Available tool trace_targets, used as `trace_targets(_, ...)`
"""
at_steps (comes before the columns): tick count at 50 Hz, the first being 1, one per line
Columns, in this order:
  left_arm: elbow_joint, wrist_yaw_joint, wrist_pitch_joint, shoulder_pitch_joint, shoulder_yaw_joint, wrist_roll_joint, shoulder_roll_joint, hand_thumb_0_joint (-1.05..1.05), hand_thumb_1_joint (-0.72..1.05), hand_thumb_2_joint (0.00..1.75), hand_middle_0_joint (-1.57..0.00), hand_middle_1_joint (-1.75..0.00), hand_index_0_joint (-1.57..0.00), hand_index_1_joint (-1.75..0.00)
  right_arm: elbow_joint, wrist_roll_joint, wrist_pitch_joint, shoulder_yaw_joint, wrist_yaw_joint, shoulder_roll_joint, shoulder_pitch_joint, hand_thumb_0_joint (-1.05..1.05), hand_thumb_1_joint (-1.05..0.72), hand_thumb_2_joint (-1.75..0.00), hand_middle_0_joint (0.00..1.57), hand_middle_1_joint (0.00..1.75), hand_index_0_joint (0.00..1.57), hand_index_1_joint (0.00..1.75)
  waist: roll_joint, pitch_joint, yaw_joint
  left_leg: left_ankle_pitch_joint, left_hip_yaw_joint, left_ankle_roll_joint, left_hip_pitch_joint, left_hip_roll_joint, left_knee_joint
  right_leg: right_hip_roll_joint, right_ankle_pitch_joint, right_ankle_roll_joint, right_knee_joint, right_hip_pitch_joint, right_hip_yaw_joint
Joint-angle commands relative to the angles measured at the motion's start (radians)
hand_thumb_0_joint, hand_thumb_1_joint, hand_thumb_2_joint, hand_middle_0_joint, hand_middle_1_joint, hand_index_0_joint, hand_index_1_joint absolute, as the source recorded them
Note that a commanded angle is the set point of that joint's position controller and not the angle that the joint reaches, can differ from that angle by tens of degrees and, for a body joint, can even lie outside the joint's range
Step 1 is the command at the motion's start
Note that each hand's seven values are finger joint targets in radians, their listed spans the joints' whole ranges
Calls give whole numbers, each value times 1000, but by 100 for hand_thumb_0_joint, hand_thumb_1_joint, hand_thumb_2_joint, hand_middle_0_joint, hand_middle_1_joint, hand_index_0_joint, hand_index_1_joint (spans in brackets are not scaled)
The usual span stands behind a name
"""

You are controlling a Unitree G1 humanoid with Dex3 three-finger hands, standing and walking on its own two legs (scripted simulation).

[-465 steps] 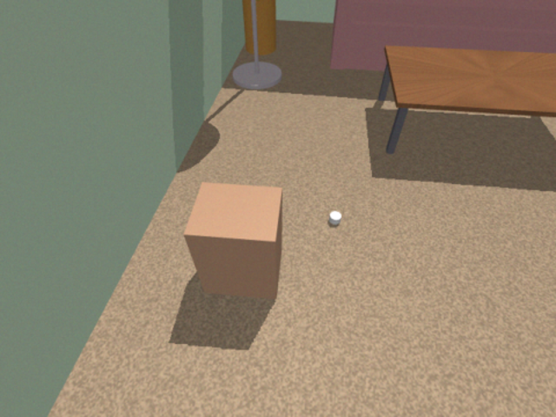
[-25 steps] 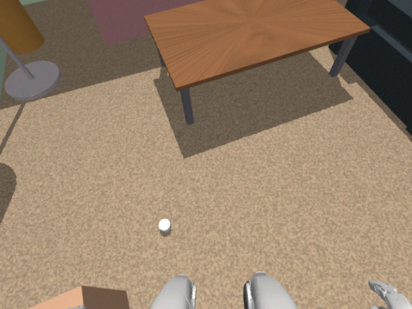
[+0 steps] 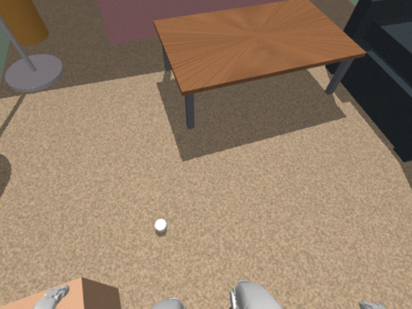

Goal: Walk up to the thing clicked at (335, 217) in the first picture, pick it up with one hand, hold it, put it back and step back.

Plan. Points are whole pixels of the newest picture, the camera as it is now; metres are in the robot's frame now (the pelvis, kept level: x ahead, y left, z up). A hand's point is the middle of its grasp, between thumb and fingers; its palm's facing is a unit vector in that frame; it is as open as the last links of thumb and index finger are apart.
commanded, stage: walk up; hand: left
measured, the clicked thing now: (161, 225) +0.49 +0.21 -0.74
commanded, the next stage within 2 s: stand in 1.54 s
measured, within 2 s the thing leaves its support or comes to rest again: neither
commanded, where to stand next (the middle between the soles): +0.08 -0.02 m, yaw -2 degrees
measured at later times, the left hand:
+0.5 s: hand out of the picture +0.07 +0.25 -0.15, palm faces -0.04 -0.93 -0.36, open 7.4 cm
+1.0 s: hand out of the picture +0.08 +0.22 -0.14, palm faces -0.03 -0.95 -0.31, open 7.4 cm
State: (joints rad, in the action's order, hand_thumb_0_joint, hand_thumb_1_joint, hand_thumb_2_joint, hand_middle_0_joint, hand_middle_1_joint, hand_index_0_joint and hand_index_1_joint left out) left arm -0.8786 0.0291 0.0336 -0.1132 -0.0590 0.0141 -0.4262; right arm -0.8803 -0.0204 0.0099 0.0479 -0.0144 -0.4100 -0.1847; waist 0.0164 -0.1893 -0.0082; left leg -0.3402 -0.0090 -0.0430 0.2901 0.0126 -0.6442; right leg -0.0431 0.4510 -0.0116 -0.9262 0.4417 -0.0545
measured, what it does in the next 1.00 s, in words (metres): steps on the spot: right foot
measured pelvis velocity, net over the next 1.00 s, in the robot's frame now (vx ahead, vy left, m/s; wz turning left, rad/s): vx -0.01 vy -0.02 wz -0.03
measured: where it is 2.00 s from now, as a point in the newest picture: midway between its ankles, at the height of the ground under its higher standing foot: outside the picture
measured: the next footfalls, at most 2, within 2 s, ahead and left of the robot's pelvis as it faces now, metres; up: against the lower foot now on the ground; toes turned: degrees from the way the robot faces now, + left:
right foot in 0.06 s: +0.04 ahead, -0.13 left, +0.00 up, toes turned -1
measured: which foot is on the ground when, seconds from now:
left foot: down 0.00-1.00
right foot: up 0.00-0.04, down 0.06-1.00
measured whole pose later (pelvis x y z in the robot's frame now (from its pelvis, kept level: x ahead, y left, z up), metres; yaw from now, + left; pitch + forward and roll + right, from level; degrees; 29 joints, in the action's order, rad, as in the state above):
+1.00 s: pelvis -0.01 -0.02 +0.02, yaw -2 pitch -1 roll +0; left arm -1.08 -0.03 0.00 -0.10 -0.02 0.00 -0.33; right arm -1.06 -0.02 -0.05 0.00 0.00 -0.36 -0.16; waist -0.01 -0.04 0.00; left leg -0.26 0.00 0.00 0.14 0.00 -0.42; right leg -0.02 0.20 -0.02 -0.42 0.20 0.01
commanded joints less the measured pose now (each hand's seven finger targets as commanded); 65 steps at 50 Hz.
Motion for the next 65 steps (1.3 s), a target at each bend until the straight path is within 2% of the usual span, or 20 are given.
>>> trace_targets(1,61,-7,-41,-30,-25,-22,-123,0,90,90,-20,-30,-20,-30,59,13,-20,59,-17,-224,-30,0,-90,-90,20,30,20,30,-157,331,-13,646,154,-143,-261,-211,-23,21,-96,-9,335,-121,60)
trace_targets(3,27,-3,-53,-66,-34,-36,-156,0,90,90,-20,-30,-20,-30,60,26,-13,46,-10,-198,-23,0,-90,-90,20,30,20,30,-110,359,14,602,128,-76,-146,-172,-115,58,-360,-48,510,-322,-3)
trace_targets(4,24,1,-63,-80,-44,-44,-209,0,90,90,-20,-30,-20,-30,68,37,-18,31,-9,-172,-17,0,-90,-90,20,30,20,30,-2,382,26,441,118,-35,0,-132,-181,159,-558,-91,475,-453,-173)
trace_targets(6,39,-4,-66,8,-39,-37,-261,0,90,90,-20,-30,-20,-30,54,28,-15,24,-22,-160,10,0,-90,-90,20,30,20,30,160,330,24,-283,57,11,45,-38,-220,410,-727,-284,450,-317,-412)
trace_targets(7,47,-9,-63,47,-30,-30,-227,0,90,90,-20,-30,-20,-30,22,21,-19,31,-22,-175,-8,0,-90,-90,20,30,20,30,126,264,-9,-238,84,14,-66,-53,-197,397,-700,-269,440,-170,-386)
trace_targets(9,45,-14,-51,92,-23,-23,-191,0,90,90,-20,-30,-20,-30,-9,24,-39,37,-11,-200,-25,0,-90,-90,20,30,20,30,63,219,-44,30,51,7,-95,-47,32,246,-604,-140,409,-166,-155)
trace_targets(10,43,-14,-47,86,-26,-22,-185,0,90,90,-20,-30,-20,-30,-17,23,-46,41,-10,-207,-22,0,-90,-90,20,30,20,30,47,228,-40,222,107,-8,-113,-83,102,187,-548,-87,358,-165,-110)
trace_targets(12,38,-25,-34,59,-35,-24,-178,0,90,90,-20,-30,-20,-30,-21,11,-54,51,-22,-248,-22,0,-90,-90,20,30,20,30,-3,230,-11,299,252,-90,-142,-198,176,83,-378,-37,238,-102,-48)
trace_targets(14,14,-33,-14,-13,-42,-30,-174,0,90,90,-20,-30,-20,-30,-8,6,-65,55,-26,-291,42,0,-90,-90,20,30,20,30,-72,186,33,174,367,-180,6,-333,224,61,-35,-29,183,-150,7)
trace_targets(15,2,-38,-13,-21,-47,-36,-170,0,90,90,-20,-30,-20,-30,-6,0,-66,56,-23,-285,68,0,-90,-90,20,30,20,30,-74,164,42,131,361,-167,65,-325,233,69,-6,-37,199,-190,-4)
trace_targets(19,-8,-60,-14,-24,-61,-42,-159,0,90,90,-20,-30,-20,-30,-9,-7,-60,51,-24,-252,79,0,-90,-90,20,30,20,30,-112,120,42,-131,233,-74,155,-194,226,75,-36,-71,334,-195,-35)
trace_targets(23,17,-73,-19,34,-66,-51,-198,0,90,90,-20,-30,-20,-30,-35,-1,-46,36,-19,-179,38,0,-90,-90,20,30,20,30,98,105,21,-185,2,11,61,15,-110,268,304,-157,685,-30,-339)
trace_targets(25,44,-67,-18,115,-66,-55,-206,0,90,90,-20,-30,-20,-30,-65,6,-50,39,-16,-179,-56,0,-90,-90,20,30,20,30,118,116,-11,-133,-1,16,-30,-1,-138,288,234,-179,682,26,-299)
trace_targets(29,20,-61,-14,94,-41,-46,-152,0,90,90,-20,-30,-20,-30,-87,3,-69,28,-9,-152,-85,0,-90,-90,20,30,20,30,105,207,-12,26,39,5,-140,-21,144,196,127,-95,566,-47,-162)
trace_targets(32,-16,-68,-19,35,-18,-27,-111,0,90,90,-20,-30,-20,-30,-54,-17,-91,32,-13,-238,10,0,-90,-90,20,30,20,30,-43,190,25,-305,419,-93,-84,-258,400,80,-11,-13,361,-32,-53)
trace_targets(33,-47,-64,-22,17,-30,-26,-135,0,90,90,-20,-30,-20,-30,-54,-13,-88,31,-8,-246,54,0,-90,-90,20,30,20,30,-46,157,43,-337,396,-111,32,-277,400,81,-33,-12,333,-151,-14)
trace_targets(38,-80,-52,-53,26,-25,-20,-147,0,90,90,-20,-30,-20,-30,-85,0,-85,1,1,-179,34,0,-90,-90,20,30,20,30,-67,192,32,70,124,5,-6,-103,252,143,-201,-58,559,-287,-123)
trace_targets(42,-98,-50,-52,67,-14,-22,-150,0,90,90,-20,-30,-20,-30,-114,1,-76,4,0,-186,19,0,-90,-90,20,30,20,30,-48,152,7,-3,122,-1,-49,-104,301,150,-80,-53,604,-223,-124)
trace_targets(50,-142,-39,-63,68,-6,-14,-124,0,90,90,-20,-30,-20,-30,-133,13,-82,1,-10,-168,44,0,-90,-90,20,30,20,30,18,273,4,379,96,5,-165,-136,279,165,-543,-40,561,-354,-67)
trace_targets(65,-172,-32,-58,103,-2,-17,-120,0,90,90,-20,-30,-20,-30,-156,7,-69,5,-9,-160,128,0,-90,-90,20,30,20,30,-11,260,6,398,85,14,-198,-144,341,164,-540,-23,601,-382,-48)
